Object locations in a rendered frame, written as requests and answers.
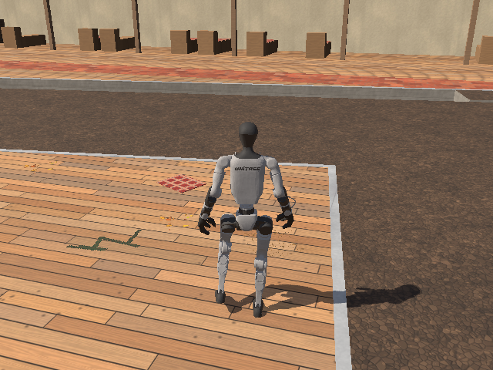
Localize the robot right foot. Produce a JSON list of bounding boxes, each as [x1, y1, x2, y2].
[[253, 298, 263, 318]]

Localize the robot right hand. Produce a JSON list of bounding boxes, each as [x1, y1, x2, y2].
[[276, 213, 294, 229]]

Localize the right robot forearm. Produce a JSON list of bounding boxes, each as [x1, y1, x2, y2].
[[277, 186, 292, 216]]

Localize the left robot upper arm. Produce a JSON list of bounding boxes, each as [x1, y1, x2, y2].
[[209, 155, 232, 198]]

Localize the robot left hand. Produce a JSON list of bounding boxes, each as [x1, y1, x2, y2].
[[198, 217, 216, 235]]

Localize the right robot upper arm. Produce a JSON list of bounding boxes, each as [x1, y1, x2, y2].
[[263, 156, 285, 198]]

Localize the robot left shin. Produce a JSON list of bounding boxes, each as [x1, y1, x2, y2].
[[217, 241, 229, 294]]

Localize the left robot forearm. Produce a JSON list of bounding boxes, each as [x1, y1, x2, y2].
[[200, 186, 216, 220]]

